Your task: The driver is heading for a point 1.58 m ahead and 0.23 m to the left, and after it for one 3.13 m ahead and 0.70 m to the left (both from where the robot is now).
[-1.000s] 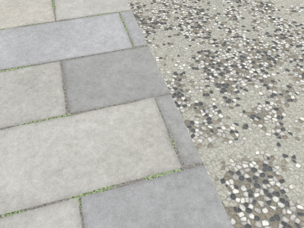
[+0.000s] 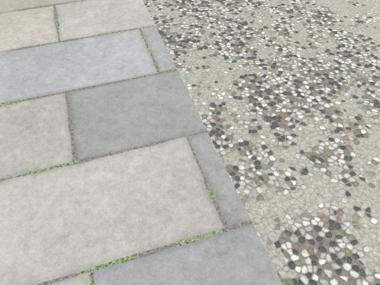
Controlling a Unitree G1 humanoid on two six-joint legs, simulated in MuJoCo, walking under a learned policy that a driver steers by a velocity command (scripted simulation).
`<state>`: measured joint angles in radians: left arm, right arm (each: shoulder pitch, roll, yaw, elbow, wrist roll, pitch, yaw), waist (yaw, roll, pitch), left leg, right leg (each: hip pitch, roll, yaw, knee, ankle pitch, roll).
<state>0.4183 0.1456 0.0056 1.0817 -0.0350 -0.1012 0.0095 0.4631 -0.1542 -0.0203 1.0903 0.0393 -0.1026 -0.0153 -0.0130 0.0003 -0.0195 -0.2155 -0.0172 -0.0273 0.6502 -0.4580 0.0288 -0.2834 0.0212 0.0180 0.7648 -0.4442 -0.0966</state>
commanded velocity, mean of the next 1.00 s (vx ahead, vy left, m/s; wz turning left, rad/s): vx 0.32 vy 0.00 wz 0.00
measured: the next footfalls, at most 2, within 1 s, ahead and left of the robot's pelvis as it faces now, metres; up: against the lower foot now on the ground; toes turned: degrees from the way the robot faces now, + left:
right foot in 0.18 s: +0.16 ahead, -0.16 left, +0.00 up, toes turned +0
left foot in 0.68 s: +0.52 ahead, +0.01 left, +0.00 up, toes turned +2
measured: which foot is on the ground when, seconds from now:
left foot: down 0.00-0.18, up 0.20-0.66, down 0.68-1.00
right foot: up 0.00-0.16, down 0.18-0.70, up 0.72-1.00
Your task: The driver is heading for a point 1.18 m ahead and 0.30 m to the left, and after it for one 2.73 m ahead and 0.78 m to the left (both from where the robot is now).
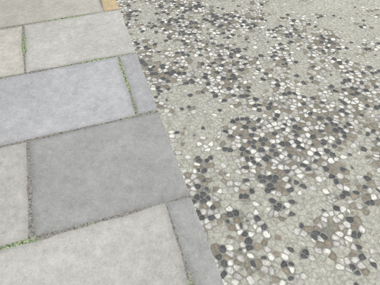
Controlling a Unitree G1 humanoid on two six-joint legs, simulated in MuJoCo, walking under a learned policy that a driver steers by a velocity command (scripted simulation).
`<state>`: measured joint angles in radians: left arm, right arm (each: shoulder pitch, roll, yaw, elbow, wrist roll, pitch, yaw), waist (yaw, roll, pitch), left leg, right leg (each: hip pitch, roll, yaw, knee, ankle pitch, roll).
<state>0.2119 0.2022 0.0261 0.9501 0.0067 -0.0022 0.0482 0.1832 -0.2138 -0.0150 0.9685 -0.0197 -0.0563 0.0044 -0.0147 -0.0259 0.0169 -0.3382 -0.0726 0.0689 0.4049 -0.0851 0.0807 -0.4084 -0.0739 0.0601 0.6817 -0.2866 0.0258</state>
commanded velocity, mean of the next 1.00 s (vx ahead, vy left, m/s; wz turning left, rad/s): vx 0.20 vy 0.00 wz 0.00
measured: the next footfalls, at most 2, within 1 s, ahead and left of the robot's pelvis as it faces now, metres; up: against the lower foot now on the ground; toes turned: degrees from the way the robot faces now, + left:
right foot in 0.04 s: +0.08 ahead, -0.15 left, +0.00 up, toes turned +0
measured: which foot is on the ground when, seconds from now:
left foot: down 0.00-1.00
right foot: up 0.00-0.02, down 0.04-0.70, up 0.72-1.00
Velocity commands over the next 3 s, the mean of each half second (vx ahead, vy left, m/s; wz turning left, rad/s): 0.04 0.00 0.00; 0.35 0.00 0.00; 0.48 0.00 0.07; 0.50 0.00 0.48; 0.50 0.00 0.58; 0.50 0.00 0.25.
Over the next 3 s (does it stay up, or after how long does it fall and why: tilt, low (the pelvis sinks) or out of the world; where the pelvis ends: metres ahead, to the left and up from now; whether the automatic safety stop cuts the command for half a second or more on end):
stays up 1.25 0.36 0.01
